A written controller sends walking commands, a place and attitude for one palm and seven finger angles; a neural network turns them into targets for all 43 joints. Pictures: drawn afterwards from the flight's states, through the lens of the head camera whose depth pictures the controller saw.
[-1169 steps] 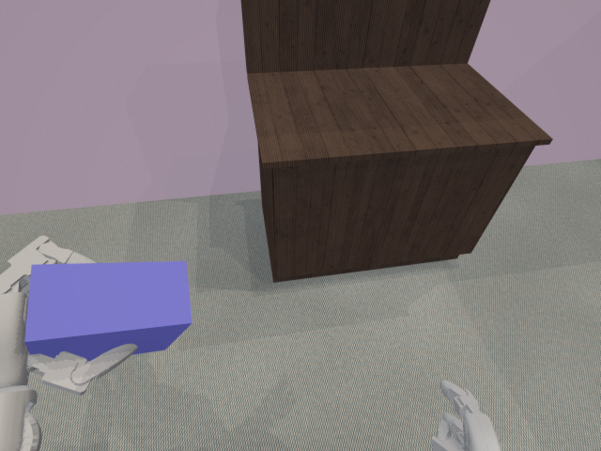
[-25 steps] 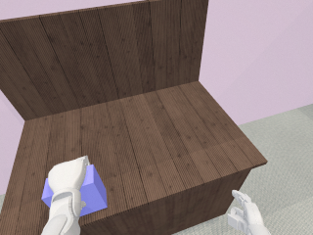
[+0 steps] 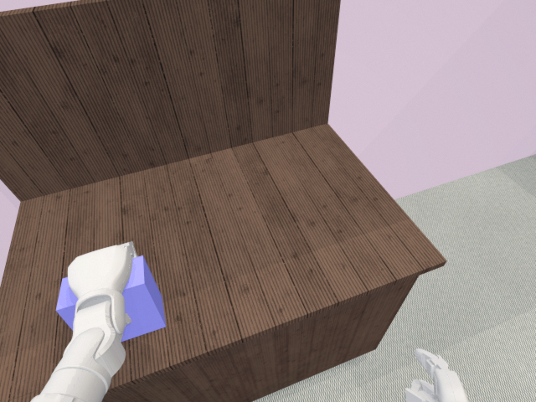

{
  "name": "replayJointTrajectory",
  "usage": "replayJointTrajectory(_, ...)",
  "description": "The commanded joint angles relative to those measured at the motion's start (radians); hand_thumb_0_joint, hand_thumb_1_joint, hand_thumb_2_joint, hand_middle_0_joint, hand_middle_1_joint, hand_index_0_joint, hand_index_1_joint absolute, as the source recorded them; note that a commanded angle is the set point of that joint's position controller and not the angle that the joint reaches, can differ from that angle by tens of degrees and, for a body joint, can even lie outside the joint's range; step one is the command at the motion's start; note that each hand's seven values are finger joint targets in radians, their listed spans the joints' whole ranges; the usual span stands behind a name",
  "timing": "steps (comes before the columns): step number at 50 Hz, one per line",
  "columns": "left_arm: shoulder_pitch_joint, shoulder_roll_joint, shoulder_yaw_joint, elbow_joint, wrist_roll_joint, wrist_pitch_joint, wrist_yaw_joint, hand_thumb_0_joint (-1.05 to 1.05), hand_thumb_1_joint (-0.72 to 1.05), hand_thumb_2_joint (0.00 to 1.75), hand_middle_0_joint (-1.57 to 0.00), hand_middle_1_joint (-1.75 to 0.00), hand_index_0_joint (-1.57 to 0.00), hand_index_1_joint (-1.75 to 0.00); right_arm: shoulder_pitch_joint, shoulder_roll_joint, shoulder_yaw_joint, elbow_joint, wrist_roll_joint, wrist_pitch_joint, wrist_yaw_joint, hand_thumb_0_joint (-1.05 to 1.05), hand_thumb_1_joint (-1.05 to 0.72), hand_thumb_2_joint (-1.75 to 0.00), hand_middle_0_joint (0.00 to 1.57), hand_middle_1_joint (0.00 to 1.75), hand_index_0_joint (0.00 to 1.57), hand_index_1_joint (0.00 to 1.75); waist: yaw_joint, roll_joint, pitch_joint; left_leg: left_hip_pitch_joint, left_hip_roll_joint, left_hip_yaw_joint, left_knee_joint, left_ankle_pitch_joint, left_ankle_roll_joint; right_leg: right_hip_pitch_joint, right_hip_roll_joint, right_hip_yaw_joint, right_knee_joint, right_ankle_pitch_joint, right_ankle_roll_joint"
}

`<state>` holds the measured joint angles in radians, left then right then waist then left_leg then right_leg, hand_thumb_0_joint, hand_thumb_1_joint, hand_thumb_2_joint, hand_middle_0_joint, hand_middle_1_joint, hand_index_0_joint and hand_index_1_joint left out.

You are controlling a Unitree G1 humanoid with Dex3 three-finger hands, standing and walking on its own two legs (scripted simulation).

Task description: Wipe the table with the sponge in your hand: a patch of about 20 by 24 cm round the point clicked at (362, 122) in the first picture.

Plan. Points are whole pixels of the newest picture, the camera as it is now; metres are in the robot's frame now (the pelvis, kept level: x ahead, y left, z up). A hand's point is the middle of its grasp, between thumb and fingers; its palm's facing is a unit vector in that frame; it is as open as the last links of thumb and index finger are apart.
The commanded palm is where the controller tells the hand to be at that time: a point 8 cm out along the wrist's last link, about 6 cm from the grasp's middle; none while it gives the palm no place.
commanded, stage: wipe forward along the first lane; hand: left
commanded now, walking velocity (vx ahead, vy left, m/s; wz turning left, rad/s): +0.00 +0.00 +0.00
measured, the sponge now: (121, 311) +0.26 +0.30 -0.06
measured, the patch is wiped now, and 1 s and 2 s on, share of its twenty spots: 0.35 0.45 0.50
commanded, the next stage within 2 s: slide across to the middle lane in 1.14 s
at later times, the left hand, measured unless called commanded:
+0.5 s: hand (112, 264) +0.32 +0.32 +0.00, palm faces -0.12 +0.00 -0.99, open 10.2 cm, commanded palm +0.30 +0.31 +0.03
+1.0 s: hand (109, 238) +0.37 +0.35 +0.00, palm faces -0.14 +0.01 -0.99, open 10.2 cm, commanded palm +0.36 +0.34 +0.03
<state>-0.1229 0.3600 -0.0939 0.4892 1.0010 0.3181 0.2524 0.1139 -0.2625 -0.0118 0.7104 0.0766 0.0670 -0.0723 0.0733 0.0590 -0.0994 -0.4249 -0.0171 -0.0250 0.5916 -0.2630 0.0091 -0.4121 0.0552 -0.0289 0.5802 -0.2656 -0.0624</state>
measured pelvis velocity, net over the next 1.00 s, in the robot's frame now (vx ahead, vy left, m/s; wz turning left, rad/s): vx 0.00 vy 0.02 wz -0.01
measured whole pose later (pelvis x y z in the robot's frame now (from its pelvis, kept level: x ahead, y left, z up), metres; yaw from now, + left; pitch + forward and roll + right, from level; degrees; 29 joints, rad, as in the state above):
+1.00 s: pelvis +0.00 +0.02 -0.01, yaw +0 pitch +14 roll -2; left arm -0.55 0.51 0.00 0.96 1.03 0.18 0.28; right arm 0.23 -0.26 -0.02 0.72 0.08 0.10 -0.06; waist -0.01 0.04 -0.15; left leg -0.67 -0.02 -0.03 0.73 -0.31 0.03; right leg -0.62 0.06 -0.04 0.66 -0.28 -0.04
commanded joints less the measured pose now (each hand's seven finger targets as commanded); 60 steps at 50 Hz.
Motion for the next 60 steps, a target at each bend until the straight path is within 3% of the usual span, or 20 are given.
replayJointTrajectory(1, -0.179, 0.194, 0.092, -0.05, 0.006, -0.016, 0.031, 0.0, 0.1, 1.3, -1.2, -1.6, -1.2, -1.6, -0.117, -0.126, -0.047, -0.147, -0.003, -0.038, -0.007, 0.0, -0.9, -0.9, 0.2, 0.3, 0.2, 0.3, -0.015, -0.118, -0.162, 0.009, -0.037, -0.035, -0.037, 0.06, 0.038, 0.094, -0.03, 0.135, -0.106, 0.166, -0.005)
replayJointTrajectory(2, -0.177, 0.154, 0.053, -0.045, 0.002, -0.017, 0.031, 0.0, 0.1, 1.3, -1.2, -1.6, -1.2, -1.6, -0.106, -0.121, -0.046, -0.157, -0.004, -0.038, -0.006, 0.0, -0.9, -0.9, 0.2, 0.3, 0.2, 0.3, -0.022, -0.12, -0.171, 0.005, -0.036, -0.029, -0.034, 0.059, 0.041, 0.095, -0.032, 0.116, -0.099, 0.166, 0.0)
replayJointTrajectory(4, -0.226, 0.156, 0.046, -0.025, 0.004, -0.02, 0.033, 0.0, 0.1, 1.3, -1.2, -1.6, -1.2, -1.6, -0.098, -0.123, -0.045, -0.152, -0.001, -0.038, -0.006, 0.0, -0.9, -0.9, 0.2, 0.3, 0.2, 0.3, -0.036, -0.132, -0.162, -0.008, -0.034, -0.027, -0.026, 0.045, 0.042, 0.071, -0.034, 0.119, -0.1, 0.152, 0.003)
replayJointTrajectory(6, -0.216, 0.234, 0.118, 0.007, 0.009, -0.018, 0.041, 0.0, 0.1, 1.3, -1.2, -1.6, -1.2, -1.6, -0.088, -0.135, -0.05, -0.139, 0.0, -0.031, -0.006, 0.0, -0.9, -0.9, 0.2, 0.3, 0.2, 0.3, -0.023, -0.122, -0.161, -0.025, -0.035, -0.034, -0.021, 0.048, 0.04, 0.074, -0.029, 0.13, -0.094, 0.153, -0.003)
replayJointTrajectory(7, -0.212, 0.189, 0.075, 0.012, 0.005, -0.019, 0.04, 0.0, 0.1, 1.3, -1.2, -1.6, -1.2, -1.6, -0.084, -0.126, -0.048, -0.15, 0.0, -0.03, -0.007, 0.0, -0.9, -0.9, 0.2, 0.3, 0.2, 0.3, -0.029, -0.115, -0.17, -0.029, -0.035, -0.026, -0.02, 0.038, 0.043, 0.073, -0.033, 0.114, -0.091, 0.137, 0.003)
replayJointTrajectory(11, -0.267, 0.226, 0.099, 0.074, 0.016, -0.017, 0.043, 0.0, 0.1, 1.3, -1.2, -1.6, -1.2, -1.6, -0.071, -0.136, -0.049, -0.139, 0.004, -0.024, -0.008, 0.0, -0.9, -0.9, 0.2, 0.3, 0.2, 0.3, -0.038, -0.116, -0.142, -0.056, -0.034, -0.032, -0.013, 0.009, 0.041, 0.027, -0.029, 0.121, -0.092, 0.086, -0.001)
replayJointTrajectory(13, -0.295, 0.202, 0.065, 0.102, 0.016, -0.02, 0.037, 0.0, 0.1, 1.3, -1.2, -1.6, -1.2, -1.6, -0.056, -0.129, -0.045, -0.144, 0.005, -0.021, -0.009, 0.0, -0.9, -0.9, 0.2, 0.3, 0.2, 0.3, -0.048, -0.123, -0.147, -0.068, -0.032, -0.027, -0.007, -0.006, 0.043, 0.015, -0.033, 0.106, -0.09, 0.065, 0.005)
replayJointTrajectory(16, -0.359, 0.295, 0.132, 0.136, 0.022, -0.032, 0.039, 0.0, 0.1, 1.3, -1.2, -1.6, -1.2, -1.6, -0.041, -0.142, -0.047, -0.132, 0.005, -0.016, -0.015, 0.0, -0.9, -0.9, 0.2, 0.3, 0.2, 0.3, -0.052, -0.122, -0.166, -0.09, -0.031, -0.031, 0.002, -0.027, 0.044, 0.013, -0.03, 0.125, -0.088, 0.031, 0.005)
replayJointTrajectory(17, -0.366, 0.253, 0.09, 0.14, 0.021, -0.038, 0.034, 0.0, 0.1, 1.3, -1.2, -1.6, -1.2, -1.6, -0.035, -0.134, -0.044, -0.142, 0.004, -0.015, -0.017, 0.0, -0.9, -0.9, 0.2, 0.3, 0.2, 0.3, -0.056, -0.117, -0.182, -0.092, -0.031, -0.025, 0.008, -0.022, 0.047, 0.019, -0.034, 0.107, -0.082, 0.036, 0.01)
replayJointTrajectory(25, -0.443, 0.258, 0.08, 0.218, 0.027, -0.066, 0.035, 0.0, 0.1, 1.3, -1.2, -1.6, -1.2, -1.6, 0.0, -0.134, -0.045, -0.139, 0.006, -0.011, -0.011, 0.0, -0.9, -0.9, 0.2, 0.3, 0.2, 0.3, -0.069, -0.086, -0.201, -0.101, -0.021, -0.026, 0.025, -0.02, 0.046, -0.027, -0.032, 0.095, -0.072, 0.031, 0.009)
replayJointTrajectory(30, -0.51, 0.34, 0.134, 0.286, 0.023, -0.086, 0.04, 0.0, 0.1, 1.3, -1.2, -1.6, -1.2, -1.6, 0.032, -0.144, -0.043, -0.125, 0.004, -0.01, -0.015, 0.0, -0.9, -0.9, 0.2, 0.3, 0.2, 0.3, -0.079, -0.134, -0.202, -0.152, -0.017, -0.023, 0.035, -0.032, 0.049, -0.01, -0.035, 0.099, -0.068, 0.039, 0.016)
replayJointTrajectory(31, -0.523, 0.359, 0.157, 0.281, 0.025, -0.094, 0.045, 0.0, 0.1, 1.3, -1.2, -1.6, -1.2, -1.6, 0.035, -0.146, -0.05, -0.117, 0.005, -0.009, -0.013, 0.0, -0.9, -0.9, 0.2, 0.3, 0.2, 0.3, -0.076, -0.115, -0.225, -0.14, -0.017, -0.024, 0.039, -0.012, 0.05, -0.006, -0.031, 0.098, -0.058, 0.057, 0.013)
replayJointTrajectory(35, -0.544, 0.315, 0.1, 0.319, 0.045, -0.102, 0.039, 0.0, 0.1, 1.3, -1.2, -1.6, -1.2, -1.6, 0.058, -0.142, -0.049, -0.12, 0.003, -0.008, -0.006, 0.0, -0.9, -0.9, 0.2, 0.3, 0.2, 0.3, -0.082, -0.068, -0.23, -0.119, -0.013, -0.025, 0.042, 0.006, 0.05, -0.042, -0.03, 0.081, -0.054, 0.062, 0.009)
replayJointTrajectory(36, -0.558, 0.344, 0.129, 0.317, 0.041, -0.105, 0.04, 0.0, 0.1, 1.3, -1.2, -1.6, -1.2, -1.6, 0.062, -0.146, -0.052, -0.113, 0.005, -0.005, -0.005, 0.0, -0.9, -0.9, 0.2, 0.3, 0.2, 0.3, -0.082, -0.062, -0.248, -0.112, -0.012, -0.027, 0.044, 0.019, 0.049, -0.032, -0.027, 0.081, -0.05, 0.076, 0.007)
replayJointTrajectory(40, -0.587, 0.318, 0.097, 0.355, 0.042, -0.112, 0.036, 0.0, 0.1, 1.3, -1.2, -1.6, -1.2, -1.6, 0.08, -0.145, -0.051, -0.114, 0.004, 0.001, -0.003, 0.0, -0.9, -0.9, 0.2, 0.3, 0.2, 0.3, -0.097, -0.088, -0.235, -0.12, -0.007, -0.029, 0.045, 0.023, 0.05, -0.057, -0.027, 0.069, -0.051, 0.078, 0.011)
replayJointTrajectory(45, -0.643, 0.356, 0.119, 0.4, 0.049, -0.125, 0.045, 0.0, 0.1, 1.3, -1.2, -1.6, -1.2, -1.6, 0.103, -0.152, -0.053, -0.099, 0.003, 0.005, 0.0, 0.0, -0.9, -0.9, 0.2, 0.3, 0.2, 0.3, -0.105, -0.097, -0.243, -0.124, 0.001, -0.034, 0.05, 0.029, 0.05, -0.078, -0.023, 0.061, -0.042, 0.076, 0.01)
replayJointTrajectory(49, -0.648, 0.336, 0.106, 0.404, 0.05, -0.135, 0.049, 0.0, 0.1, 1.3, -1.2, -1.6, -1.2, -1.6, 0.118, -0.15, -0.058, -0.1, 0.001, 0.008, 0.007, 0.0, -0.9, -0.9, 0.2, 0.3, 0.2, 0.3, -0.101, -0.062, -0.287, -0.097, 0.003, -0.031, 0.058, 0.076, 0.048, -0.078, -0.021, 0.052, -0.03, 0.115, 0.007)
replayJointTrajectory(51, -0.658, 0.372, 0.147, 0.42, 0.045, -0.134, 0.055, 0.0, 0.1, 1.3, -1.2, -1.6, -1.2, -1.6, 0.122, -0.155, -0.06, -0.088, 0.001, 0.012, 0.011, 0.0, -0.9, -0.9, 0.2, 0.3, 0.2, 0.3, -0.097, -0.07, -0.288, -0.102, 0.005, -0.035, 0.059, 0.095, 0.048, -0.072, -0.019, 0.054, -0.024, 0.14, 0.004)
replayJointTrajectory(54, -0.722, 0.375, 0.116, 0.444, 0.059, -0.126, 0.052, 0.0, 0.1, 1.3, -1.2, -1.6, -1.2, -1.6, 0.133, -0.159, -0.056, -0.089, 0.001, 0.016, 0.012, 0.0, -0.9, -0.9, 0.2, 0.3, 0.2, 0.3, -0.12, -0.067, -0.258, -0.108, 0.008, -0.04, 0.056, 0.074, 0.047, -0.111, -0.018, 0.044, -0.029, 0.1, 0.007)
replayJointTrajectory(60, -0.783, 0.416, 0.121, 0.503, 0.083, -0.121, 0.045, 0.0, 0.1, 1.3, -1.2, -1.6, -1.2, -1.6, 0.159, -0.165, -0.054, -0.08, -0.002, 0.021, 0.015, 0.0, -0.9, -0.9, 0.2, 0.3, 0.2, 0.3, -0.129, -0.055, -0.274, -0.099, 0.012, -0.05, 0.058, 0.076, 0.046, -0.141, -0.014, 0.032, -0.022, 0.072, 0.004)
